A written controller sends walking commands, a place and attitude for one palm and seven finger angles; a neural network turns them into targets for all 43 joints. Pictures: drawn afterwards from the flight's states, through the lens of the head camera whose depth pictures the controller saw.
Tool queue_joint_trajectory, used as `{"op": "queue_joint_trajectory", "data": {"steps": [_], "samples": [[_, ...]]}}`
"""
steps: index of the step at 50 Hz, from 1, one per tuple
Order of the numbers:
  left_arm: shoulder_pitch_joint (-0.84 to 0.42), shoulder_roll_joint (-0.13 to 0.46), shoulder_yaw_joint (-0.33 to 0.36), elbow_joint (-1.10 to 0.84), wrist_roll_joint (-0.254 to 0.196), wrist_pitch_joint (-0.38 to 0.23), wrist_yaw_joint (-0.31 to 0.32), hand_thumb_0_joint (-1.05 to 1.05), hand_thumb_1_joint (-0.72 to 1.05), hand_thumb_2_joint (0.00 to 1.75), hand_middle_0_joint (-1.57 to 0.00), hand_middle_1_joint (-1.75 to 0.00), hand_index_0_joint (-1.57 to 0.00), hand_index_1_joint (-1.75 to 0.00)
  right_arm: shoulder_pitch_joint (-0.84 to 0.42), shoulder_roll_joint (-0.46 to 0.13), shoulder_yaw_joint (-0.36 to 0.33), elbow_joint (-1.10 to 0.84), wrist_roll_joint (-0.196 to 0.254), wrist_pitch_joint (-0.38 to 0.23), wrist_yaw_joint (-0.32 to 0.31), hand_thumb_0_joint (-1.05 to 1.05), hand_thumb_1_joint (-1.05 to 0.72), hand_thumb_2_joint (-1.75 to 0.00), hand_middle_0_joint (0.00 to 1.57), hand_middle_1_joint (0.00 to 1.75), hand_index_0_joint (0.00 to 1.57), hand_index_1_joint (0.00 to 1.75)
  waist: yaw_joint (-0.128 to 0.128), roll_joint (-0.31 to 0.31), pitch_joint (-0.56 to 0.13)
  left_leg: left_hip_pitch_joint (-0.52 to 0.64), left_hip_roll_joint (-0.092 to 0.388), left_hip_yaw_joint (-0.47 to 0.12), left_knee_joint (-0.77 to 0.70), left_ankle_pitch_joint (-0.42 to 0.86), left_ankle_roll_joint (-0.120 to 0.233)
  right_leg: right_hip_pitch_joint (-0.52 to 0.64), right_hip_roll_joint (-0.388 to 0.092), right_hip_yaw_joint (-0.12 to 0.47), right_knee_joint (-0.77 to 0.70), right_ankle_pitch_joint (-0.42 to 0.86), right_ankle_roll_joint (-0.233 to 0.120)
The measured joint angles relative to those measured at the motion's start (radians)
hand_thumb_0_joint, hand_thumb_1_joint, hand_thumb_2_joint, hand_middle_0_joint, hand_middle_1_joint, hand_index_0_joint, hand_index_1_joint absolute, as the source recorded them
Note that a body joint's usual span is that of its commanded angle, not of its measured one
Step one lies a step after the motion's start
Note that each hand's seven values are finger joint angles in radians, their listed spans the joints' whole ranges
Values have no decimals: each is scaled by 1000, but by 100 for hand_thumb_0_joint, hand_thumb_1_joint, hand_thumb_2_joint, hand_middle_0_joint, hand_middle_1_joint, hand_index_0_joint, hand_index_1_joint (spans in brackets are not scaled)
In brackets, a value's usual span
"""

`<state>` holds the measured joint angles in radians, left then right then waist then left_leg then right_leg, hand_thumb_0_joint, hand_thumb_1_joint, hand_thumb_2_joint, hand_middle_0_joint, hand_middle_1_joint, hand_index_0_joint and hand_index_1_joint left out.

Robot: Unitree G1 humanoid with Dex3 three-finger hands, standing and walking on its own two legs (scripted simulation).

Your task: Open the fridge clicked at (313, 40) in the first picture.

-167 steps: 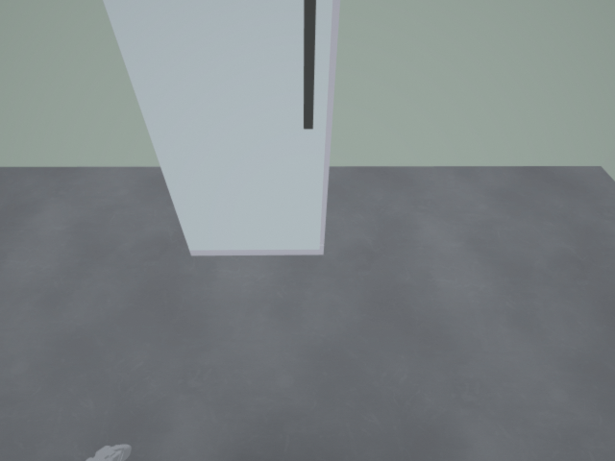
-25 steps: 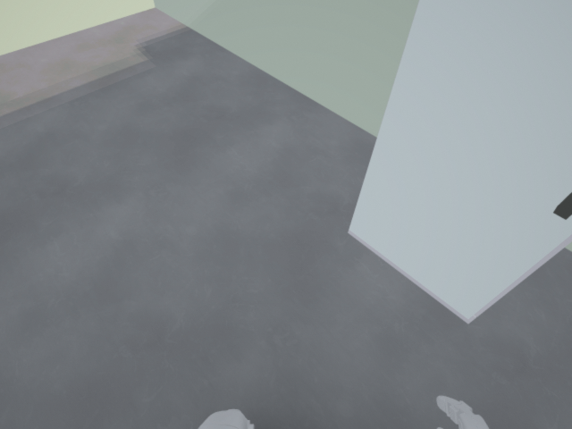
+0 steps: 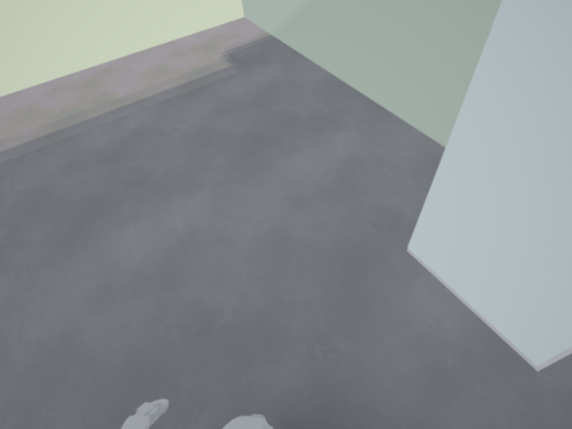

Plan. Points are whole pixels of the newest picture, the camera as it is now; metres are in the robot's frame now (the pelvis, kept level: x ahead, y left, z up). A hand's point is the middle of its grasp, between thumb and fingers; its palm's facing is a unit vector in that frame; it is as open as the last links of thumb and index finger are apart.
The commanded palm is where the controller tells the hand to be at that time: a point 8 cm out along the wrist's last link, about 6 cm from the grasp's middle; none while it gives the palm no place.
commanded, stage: walk to a spot facing it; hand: right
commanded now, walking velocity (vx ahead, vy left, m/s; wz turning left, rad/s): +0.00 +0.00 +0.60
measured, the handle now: out of the picture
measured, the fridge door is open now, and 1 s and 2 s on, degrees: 0 0 0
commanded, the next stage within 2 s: turn to face it in 1.02 s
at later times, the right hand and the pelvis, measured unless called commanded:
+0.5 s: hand out of the picture +0.15 -0.13 -0.15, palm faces -0.25 +0.93 -0.28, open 7.4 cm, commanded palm none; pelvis -0.01 +0.04 +0.00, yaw +17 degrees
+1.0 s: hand (389, 391) +0.21 -0.15 -0.17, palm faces -0.49 +0.85 -0.18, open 7.4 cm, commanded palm none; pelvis +0.07 +0.01 +0.01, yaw +35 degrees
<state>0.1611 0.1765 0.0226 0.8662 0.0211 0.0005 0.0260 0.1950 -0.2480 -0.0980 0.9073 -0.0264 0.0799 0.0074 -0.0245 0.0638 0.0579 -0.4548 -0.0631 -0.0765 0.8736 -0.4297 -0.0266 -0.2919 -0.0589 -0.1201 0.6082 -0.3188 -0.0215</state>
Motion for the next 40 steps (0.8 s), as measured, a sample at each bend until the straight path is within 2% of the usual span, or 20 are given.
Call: {"op": "queue_joint_trajectory", "data": {"steps": [3,5,7,11,15,17,18,19,20,21,23,26,32,37,40], "samples": [[15,-9,-5,5,5,0,2,1,90,90,-20,-30,-20,-30,15,-14,-14,8,-4,2,15,1,-90,-90,20,30,20,30,-6,0,2,-54,26,40,237,21,-26,45,-16,-30,-58,19,2],[24,-11,-4,11,4,-1,3,1,90,90,-21,-30,-20,-30,27,-17,-18,12,-2,2,19,1,-90,-90,20,30,20,30,-9,-6,1,-61,51,58,297,42,-40,69,-26,-53,-91,32,2],[33,-11,0,16,4,-2,2,1,90,90,-21,-30,-20,-30,34,-15,-19,17,-1,7,21,1,-91,-90,20,30,20,30,-9,-16,4,-48,74,73,293,44,-51,85,-37,-76,-109,37,2],[48,-7,11,30,5,-2,-4,1,90,90,-21,-30,-20,-30,29,-3,-15,23,1,16,22,1,-91,-90,20,30,20,30,2,-35,14,4,111,106,169,15,-56,100,-61,-123,-112,32,10],[57,9,26,51,8,5,-13,1,90,90,-21,-30,-20,-30,4,14,-4,20,1,10,23,1,-91,-90,20,30,20,30,20,-59,31,71,118,144,-12,-5,-43,94,-97,-173,-71,8,31],[65,23,35,60,9,9,-17,1,90,90,-21,-30,-20,-30,-12,22,3,11,2,-1,23,1,-91,-90,20,30,20,30,29,-75,37,116,108,162,-124,28,-27,81,-120,-195,-27,-15,47],[75,31,39,62,7,11,-19,1,90,90,-21,-30,-20,-30,-17,23,7,4,2,-11,22,1,-91,-90,20,30,20,30,32,-82,36,150,102,171,-207,88,-16,68,-134,-202,11,-33,57],[85,39,43,64,4,16,-22,1,90,90,-21,-30,-20,-30,-21,21,12,-4,0,-26,19,1,-91,-90,20,30,20,30,33,-84,31,168,98,169,-256,125,25,38,-145,-196,74,-55,66],[86,53,47,69,2,28,-21,1,90,90,-21,-30,-20,-30,-33,28,17,-4,1,-38,13,1,-91,-90,20,30,20,30,36,-101,36,155,85,170,-233,110,52,-5,-150,-146,166,-120,75],[84,63,49,76,1,42,-16,1,90,90,-21,-30,-20,-30,-42,35,21,-7,4,-46,7,1,-91,-90,20,30,20,30,40,-113,40,148,77,170,-213,91,65,-49,-137,-83,264,-173,80],[76,74,52,89,0,62,-8,1,90,90,-20,-30,-20,-30,-47,44,25,-15,7,-53,-4,1,-90,-90,20,30,20,30,37,-115,41,154,67,153,-223,84,73,-120,-101,3,422,-191,88],[59,78,52,89,5,66,-9,1,91,90,-20,-30,-20,-30,-41,49,29,-15,8,-51,-11,1,-90,-90,20,30,20,30,38,-105,33,180,49,121,-292,125,71,-178,-79,50,500,-110,104],[37,72,45,66,11,51,-22,1,91,90,-20,-30,-20,-29,-12,49,37,2,6,-61,-2,1,-90,-90,21,30,20,30,32,-83,0,219,18,63,-388,178,78,-190,-57,69,419,-43,119],[18,61,39,48,6,36,-28,1,91,90,-20,-30,-20,-30,30,42,36,16,1,-67,4,1,-90,-90,21,30,20,30,5,-59,-20,237,3,11,-409,181,67,-139,-23,69,261,-71,108],[10,51,31,32,0,19,-26,1,91,90,-20,-30,-20,-30,58,29,30,29,1,-61,5,1,-90,-90,21,30,21,30,-13,-38,-29,238,-1,-24,-388,162,50,-73,6,62,115,-75,93]]}}
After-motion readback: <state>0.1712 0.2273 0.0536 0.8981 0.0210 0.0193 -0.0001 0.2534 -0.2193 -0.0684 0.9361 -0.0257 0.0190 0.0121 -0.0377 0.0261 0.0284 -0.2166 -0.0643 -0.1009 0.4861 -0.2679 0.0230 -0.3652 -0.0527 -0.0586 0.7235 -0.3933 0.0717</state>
